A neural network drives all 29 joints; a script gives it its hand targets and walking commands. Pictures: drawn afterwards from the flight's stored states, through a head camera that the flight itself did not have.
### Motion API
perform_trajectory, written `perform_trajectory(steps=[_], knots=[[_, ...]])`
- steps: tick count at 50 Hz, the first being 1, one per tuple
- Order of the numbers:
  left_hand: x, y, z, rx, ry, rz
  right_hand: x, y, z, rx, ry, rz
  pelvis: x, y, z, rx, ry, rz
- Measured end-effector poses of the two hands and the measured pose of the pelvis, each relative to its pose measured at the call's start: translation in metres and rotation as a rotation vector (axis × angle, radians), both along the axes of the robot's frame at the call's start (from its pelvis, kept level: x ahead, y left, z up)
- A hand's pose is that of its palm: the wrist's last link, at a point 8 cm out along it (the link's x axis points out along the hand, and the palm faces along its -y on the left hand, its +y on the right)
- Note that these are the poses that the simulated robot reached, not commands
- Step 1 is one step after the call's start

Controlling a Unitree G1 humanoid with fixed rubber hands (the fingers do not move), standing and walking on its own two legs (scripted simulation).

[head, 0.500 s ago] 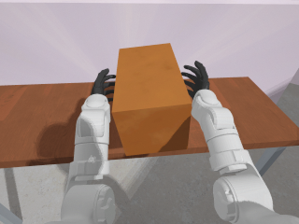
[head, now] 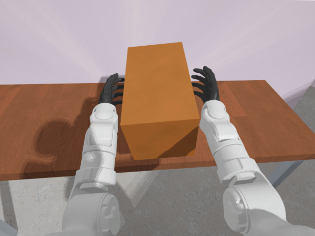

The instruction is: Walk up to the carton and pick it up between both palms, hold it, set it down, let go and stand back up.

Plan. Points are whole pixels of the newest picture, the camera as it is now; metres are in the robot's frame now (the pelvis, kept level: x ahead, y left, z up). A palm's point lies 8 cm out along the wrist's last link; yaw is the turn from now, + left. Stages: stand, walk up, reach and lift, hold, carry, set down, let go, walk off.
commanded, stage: set down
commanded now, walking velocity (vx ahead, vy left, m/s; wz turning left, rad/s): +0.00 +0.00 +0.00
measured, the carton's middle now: (159, 98) +0.46 +0.00 +0.13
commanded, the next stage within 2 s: none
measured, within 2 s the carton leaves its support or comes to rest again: neither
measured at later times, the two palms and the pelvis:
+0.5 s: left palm (112, 115) +0.40 +0.13 +0.12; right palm (208, 108) +0.39 -0.13 +0.15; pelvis +0.00 +0.00 +0.00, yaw +0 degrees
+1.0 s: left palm (116, 112) +0.43 +0.12 +0.11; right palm (208, 108) +0.41 -0.14 +0.14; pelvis +0.02 +0.00 +0.00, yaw +0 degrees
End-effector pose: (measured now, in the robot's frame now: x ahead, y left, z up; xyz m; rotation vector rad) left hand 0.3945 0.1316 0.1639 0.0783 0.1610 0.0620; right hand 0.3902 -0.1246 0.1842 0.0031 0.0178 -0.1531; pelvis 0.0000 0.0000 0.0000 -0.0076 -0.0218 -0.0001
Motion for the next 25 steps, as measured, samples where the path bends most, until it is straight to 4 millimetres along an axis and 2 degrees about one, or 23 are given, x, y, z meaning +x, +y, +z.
perform_trajectory(steps=[7,15,22,25], knots=[[0.007,0.003,-0.014,-0.010,0.032,-0.013,0.006,0.004,-0.007,-0.013,0.016,-0.005,0.004,0.002,0.000,-0.002,-0.010,0.000],[0.008,0.001,-0.019,-0.006,0.031,-0.022,0.005,0.002,-0.012,-0.016,0.013,-0.012,0.004,0.002,0.000,-0.002,-0.011,0.000],[0.007,-0.005,-0.046,0.014,0.115,-0.046,0.002,-0.003,-0.033,-0.026,0.086,-0.026,0.003,0.002,0.000,-0.002,-0.011,0.000],[0.008,-0.006,-0.046,0.019,0.107,-0.046,0.003,-0.004,-0.033,-0.028,0.078,-0.027,0.004,0.002,0.000,-0.002,-0.010,0.000]])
